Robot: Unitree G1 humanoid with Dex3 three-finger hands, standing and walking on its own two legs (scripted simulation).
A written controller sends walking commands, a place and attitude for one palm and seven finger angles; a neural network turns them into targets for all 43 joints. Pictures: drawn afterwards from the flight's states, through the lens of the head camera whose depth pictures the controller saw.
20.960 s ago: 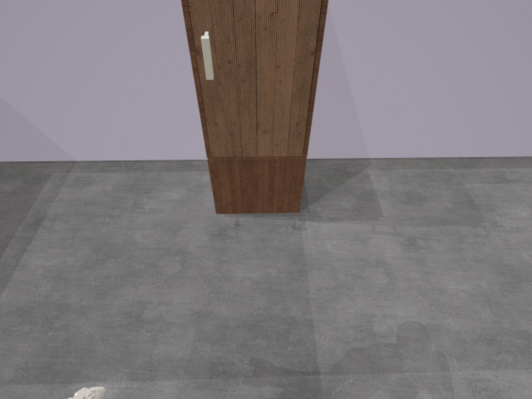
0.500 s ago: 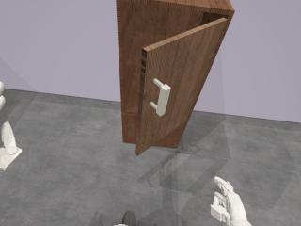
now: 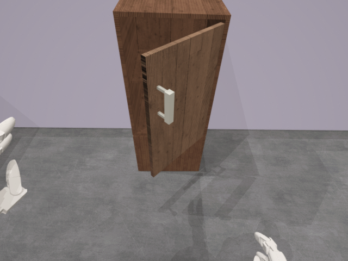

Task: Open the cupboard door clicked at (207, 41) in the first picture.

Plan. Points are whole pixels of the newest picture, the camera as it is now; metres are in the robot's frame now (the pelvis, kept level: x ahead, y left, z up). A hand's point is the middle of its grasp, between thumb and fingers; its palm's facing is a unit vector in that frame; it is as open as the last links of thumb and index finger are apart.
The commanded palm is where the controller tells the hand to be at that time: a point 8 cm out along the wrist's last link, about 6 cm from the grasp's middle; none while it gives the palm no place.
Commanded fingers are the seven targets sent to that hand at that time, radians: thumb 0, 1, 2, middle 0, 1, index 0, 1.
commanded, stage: stop stepping back and stand still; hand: left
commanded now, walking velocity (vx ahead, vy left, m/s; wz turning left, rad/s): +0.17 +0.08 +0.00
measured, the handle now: (164, 104) +0.57 +0.05 +0.04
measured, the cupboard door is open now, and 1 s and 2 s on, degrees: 45 45 45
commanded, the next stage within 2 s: let the arm hang, fingers relaxed in 0.40 s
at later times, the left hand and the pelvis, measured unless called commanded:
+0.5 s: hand (6, 184) +0.20 +0.29 +0.16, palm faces +0.41 -0.77 -0.49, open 7.4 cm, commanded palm none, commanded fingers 0.00 0.90 0.90 -0.20 -0.30 -0.20 -0.30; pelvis +0.01 +0.03 +0.00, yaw +1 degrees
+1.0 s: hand out of the picture -0.10 +0.22 -0.17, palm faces +0.10 -0.98 -0.19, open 7.2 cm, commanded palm none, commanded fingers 0.00 0.90 0.90 -0.20 -0.30 -0.20 -0.30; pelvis -0.02 +0.04 +0.00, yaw +4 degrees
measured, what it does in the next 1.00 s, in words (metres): steps on the spot: left foot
